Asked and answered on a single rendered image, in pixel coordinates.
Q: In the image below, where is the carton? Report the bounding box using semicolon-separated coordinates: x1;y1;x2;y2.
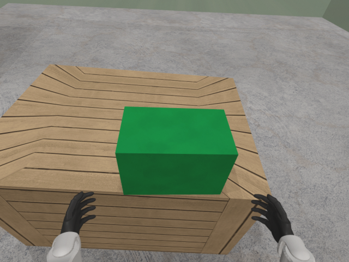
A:
115;106;238;195

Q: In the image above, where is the left robot forearm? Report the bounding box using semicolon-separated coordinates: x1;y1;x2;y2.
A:
47;231;82;262

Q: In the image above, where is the left robot hand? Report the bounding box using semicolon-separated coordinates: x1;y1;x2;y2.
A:
61;191;96;235

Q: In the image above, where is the right robot forearm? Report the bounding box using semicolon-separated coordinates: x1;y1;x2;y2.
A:
277;235;315;262

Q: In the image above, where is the right robot hand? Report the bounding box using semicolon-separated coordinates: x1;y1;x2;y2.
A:
251;194;294;243

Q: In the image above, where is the pedestal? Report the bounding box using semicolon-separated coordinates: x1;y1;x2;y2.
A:
0;64;272;255

